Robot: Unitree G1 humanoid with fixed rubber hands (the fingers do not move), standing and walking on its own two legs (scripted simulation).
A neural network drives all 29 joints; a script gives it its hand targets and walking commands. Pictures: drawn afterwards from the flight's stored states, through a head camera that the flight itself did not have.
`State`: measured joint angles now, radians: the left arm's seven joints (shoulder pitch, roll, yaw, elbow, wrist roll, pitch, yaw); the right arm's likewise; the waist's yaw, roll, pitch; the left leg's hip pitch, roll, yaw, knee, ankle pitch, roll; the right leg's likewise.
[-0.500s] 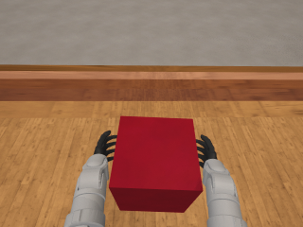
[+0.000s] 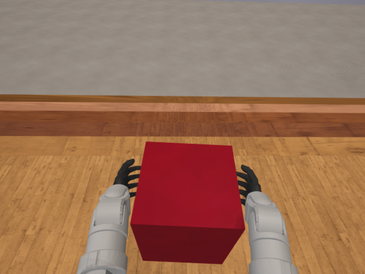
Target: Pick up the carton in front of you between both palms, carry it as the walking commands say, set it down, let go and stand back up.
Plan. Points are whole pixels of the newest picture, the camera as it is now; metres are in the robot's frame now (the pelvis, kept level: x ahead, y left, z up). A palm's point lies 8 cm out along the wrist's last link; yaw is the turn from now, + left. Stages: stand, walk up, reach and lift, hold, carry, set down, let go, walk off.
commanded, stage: reach and lift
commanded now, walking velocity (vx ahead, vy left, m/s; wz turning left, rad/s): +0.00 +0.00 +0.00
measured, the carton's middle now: (185, 205) +0.31 +0.00 -0.04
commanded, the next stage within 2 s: hold in 0.60 s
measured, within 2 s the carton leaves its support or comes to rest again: neither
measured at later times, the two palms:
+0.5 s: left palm (121, 186) +0.31 +0.15 +0.04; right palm (253, 193) +0.31 -0.15 +0.04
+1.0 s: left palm (118, 188) +0.29 +0.15 +0.05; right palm (256, 195) +0.29 -0.15 +0.05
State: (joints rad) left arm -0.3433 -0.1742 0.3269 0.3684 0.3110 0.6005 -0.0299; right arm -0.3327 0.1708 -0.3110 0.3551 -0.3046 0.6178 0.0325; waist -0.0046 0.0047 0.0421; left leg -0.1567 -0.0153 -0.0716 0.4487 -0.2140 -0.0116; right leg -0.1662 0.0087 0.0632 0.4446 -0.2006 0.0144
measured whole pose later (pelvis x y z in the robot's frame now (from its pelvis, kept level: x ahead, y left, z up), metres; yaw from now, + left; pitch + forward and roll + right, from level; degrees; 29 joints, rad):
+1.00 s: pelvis +0.01 +0.00 +0.00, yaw +0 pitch -8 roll +0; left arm -0.27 -0.15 0.23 0.21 0.27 0.75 -0.02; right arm -0.26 0.15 -0.22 0.20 -0.26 0.77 0.02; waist 0.00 0.00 0.05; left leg -0.03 -0.01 -0.07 0.37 -0.19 -0.01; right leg -0.04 0.01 0.07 0.37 -0.18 0.01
